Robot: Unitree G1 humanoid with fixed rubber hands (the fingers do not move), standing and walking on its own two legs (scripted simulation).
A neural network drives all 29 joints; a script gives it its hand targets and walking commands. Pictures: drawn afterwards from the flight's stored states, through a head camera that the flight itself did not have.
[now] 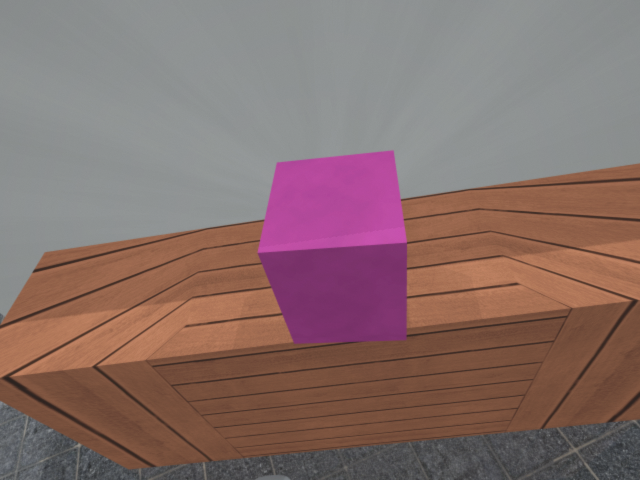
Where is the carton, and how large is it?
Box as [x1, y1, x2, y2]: [258, 150, 406, 343]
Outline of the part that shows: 393,150 277,162 259,243 258,255 294,343 406,339 406,239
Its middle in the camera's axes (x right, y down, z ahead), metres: +0.04 +0.03 +0.68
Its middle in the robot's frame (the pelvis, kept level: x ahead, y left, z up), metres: +0.49 +0.00 -0.03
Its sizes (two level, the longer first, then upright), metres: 0.210 0.200 0.250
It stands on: a pedestal, 0.64 m high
